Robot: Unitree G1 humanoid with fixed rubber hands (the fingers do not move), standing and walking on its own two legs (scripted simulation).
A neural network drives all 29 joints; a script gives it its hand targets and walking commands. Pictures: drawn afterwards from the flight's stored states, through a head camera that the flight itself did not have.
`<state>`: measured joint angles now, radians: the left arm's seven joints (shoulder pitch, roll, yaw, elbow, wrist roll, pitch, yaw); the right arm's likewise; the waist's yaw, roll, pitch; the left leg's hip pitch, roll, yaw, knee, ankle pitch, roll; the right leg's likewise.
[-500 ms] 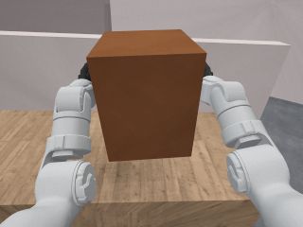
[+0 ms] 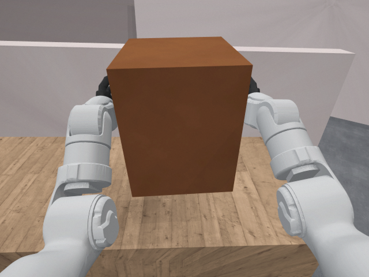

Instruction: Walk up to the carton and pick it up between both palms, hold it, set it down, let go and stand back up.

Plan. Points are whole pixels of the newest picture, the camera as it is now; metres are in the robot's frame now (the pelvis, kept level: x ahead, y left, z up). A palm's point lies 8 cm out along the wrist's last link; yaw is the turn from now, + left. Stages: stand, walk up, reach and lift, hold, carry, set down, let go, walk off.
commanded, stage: hold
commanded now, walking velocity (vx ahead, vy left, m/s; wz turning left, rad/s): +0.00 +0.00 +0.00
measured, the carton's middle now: (179, 112) +0.38 +0.00 +0.27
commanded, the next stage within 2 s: set down in 1.90 s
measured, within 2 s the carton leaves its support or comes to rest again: neither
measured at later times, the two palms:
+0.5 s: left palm (103, 105) +0.37 +0.15 +0.29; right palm (250, 102) +0.36 -0.15 +0.30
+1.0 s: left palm (103, 104) +0.37 +0.15 +0.29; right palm (250, 102) +0.36 -0.15 +0.30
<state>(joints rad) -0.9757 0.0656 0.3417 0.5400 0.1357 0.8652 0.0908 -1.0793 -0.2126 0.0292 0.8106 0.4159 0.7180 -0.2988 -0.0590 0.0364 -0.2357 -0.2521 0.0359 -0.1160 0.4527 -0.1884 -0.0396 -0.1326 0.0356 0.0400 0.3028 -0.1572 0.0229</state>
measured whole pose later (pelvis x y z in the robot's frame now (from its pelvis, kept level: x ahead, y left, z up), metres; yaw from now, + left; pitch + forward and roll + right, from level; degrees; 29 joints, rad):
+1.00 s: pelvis +0.00 +0.00 +0.00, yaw +0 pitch -1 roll -3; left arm -0.99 0.07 0.35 0.56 0.13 0.86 0.09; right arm -1.09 -0.21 0.01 0.82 0.41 0.72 -0.30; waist -0.06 0.03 -0.25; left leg -0.26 0.03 -0.12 0.46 -0.19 -0.04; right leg -0.14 0.04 0.05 0.31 -0.16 0.02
